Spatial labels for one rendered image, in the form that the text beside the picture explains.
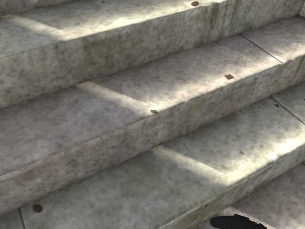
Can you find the robot right hand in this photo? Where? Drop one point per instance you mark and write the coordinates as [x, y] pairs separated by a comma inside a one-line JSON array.
[[235, 222]]

